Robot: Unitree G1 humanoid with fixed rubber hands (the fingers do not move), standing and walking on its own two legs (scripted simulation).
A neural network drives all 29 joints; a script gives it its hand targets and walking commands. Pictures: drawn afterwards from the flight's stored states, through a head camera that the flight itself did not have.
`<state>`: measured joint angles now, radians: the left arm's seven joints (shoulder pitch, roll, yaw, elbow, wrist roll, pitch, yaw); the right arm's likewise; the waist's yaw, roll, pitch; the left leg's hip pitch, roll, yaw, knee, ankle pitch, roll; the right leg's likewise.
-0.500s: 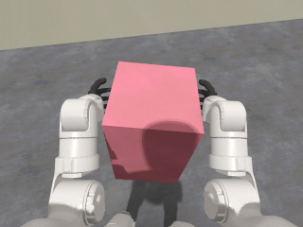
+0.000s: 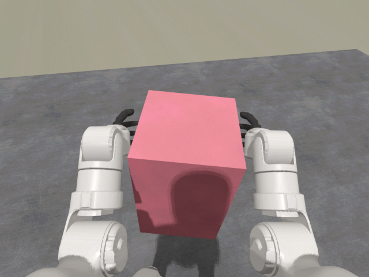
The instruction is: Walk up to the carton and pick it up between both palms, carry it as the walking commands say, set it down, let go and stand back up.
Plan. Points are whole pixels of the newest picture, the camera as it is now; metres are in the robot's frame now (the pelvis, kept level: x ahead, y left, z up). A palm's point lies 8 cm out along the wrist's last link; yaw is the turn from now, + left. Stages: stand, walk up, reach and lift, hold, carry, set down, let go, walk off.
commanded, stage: carry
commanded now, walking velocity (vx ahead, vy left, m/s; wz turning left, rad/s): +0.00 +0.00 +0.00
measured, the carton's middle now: (184, 170) +0.33 +0.01 +0.06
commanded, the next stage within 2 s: hold in 1.22 s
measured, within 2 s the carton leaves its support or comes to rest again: neither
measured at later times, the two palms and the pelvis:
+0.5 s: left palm (124, 144) +0.34 +0.14 +0.13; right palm (256, 149) +0.34 -0.14 +0.13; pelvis -0.01 -0.01 +0.00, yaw +0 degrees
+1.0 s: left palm (125, 146) +0.35 +0.14 +0.12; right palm (251, 150) +0.35 -0.14 +0.11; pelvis +0.00 -0.01 +0.01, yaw +0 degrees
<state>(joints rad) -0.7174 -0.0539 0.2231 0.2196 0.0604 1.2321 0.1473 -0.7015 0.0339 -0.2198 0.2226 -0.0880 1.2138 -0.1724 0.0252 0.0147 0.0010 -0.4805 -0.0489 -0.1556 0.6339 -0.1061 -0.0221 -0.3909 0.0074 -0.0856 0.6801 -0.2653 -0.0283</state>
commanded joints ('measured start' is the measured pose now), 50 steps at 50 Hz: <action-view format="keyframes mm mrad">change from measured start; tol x16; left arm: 1 -759 -1058 -585 -101 -385 -77 -248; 50 -504 -979 -443 21 -229 -237 -238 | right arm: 1 -777 1094 541 -38 412 -50 279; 50 -525 1022 442 48 260 -216 239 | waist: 1 -36 142 -468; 6 -6 204 -563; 10 -23 -180 -603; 50 -29 -32 -540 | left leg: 1 109 211 -203 -430 -539 75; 5 31 186 -123 -513 -452 -25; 9 159 83 13 -97 -47 9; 50 252 84 37 -187 -41 28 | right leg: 1 39 24 5 66 -215 8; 4 243 52 -16 130 -146 -11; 8 276 -94 148 -264 -139 -43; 20 28 -152 156 -259 -301 -66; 50 139 -104 116 -228 -207 -64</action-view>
